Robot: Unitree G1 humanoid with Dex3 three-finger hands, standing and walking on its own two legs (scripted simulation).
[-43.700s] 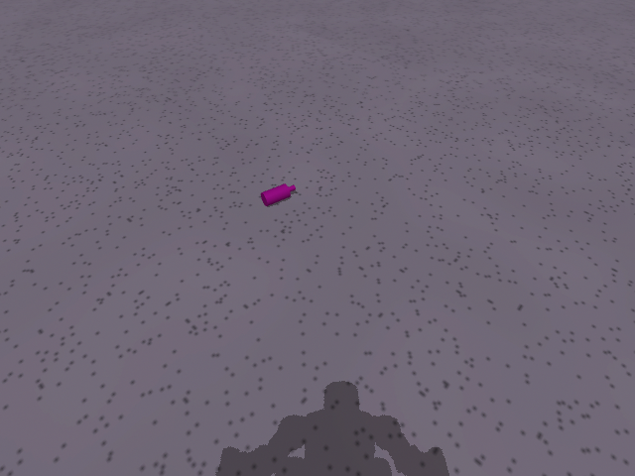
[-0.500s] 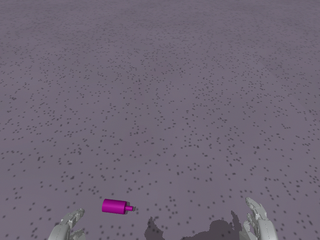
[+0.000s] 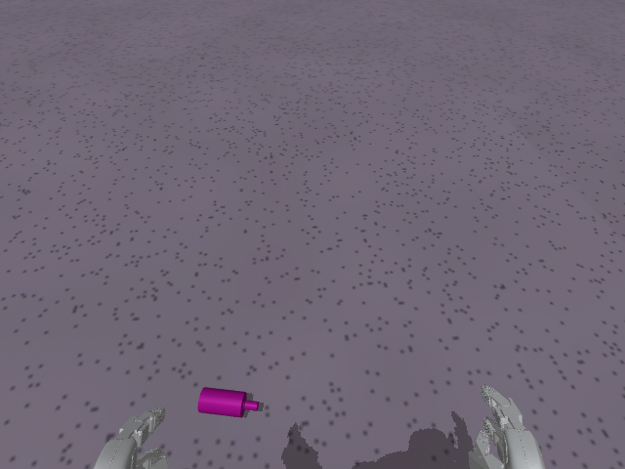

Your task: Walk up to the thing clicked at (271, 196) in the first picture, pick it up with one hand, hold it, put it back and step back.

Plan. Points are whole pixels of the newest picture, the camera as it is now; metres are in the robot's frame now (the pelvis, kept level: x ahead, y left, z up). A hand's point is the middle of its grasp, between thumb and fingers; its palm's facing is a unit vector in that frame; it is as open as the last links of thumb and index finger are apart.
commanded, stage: home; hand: left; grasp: from above
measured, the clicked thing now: (229, 402) +0.46 +0.23 -0.68
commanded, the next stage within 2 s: stand in 0.20 s
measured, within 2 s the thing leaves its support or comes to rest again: neither
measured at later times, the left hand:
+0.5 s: hand out of the picture +0.14 +0.22 -0.09, palm faces +0.02 -0.94 -0.33, open 7.4 cm
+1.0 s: hand out of the picture +0.04 +0.24 -0.10, palm faces +0.05 -0.95 -0.32, open 7.4 cm
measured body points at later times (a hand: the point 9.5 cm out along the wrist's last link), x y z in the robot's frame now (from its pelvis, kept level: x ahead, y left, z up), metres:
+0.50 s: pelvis -0.01 +0.00 +0.02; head +0.02 +0.01 +0.47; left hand +0.14 +0.27 -0.07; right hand +0.13 -0.27 -0.09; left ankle +0.01 +0.13 -0.68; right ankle +0.00 -0.14 -0.68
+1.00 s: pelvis -0.01 +0.00 +0.06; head -0.01 +0.00 +0.51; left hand +0.03 +0.29 -0.08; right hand +0.07 -0.27 -0.08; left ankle +0.01 +0.13 -0.68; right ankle +0.00 -0.14 -0.68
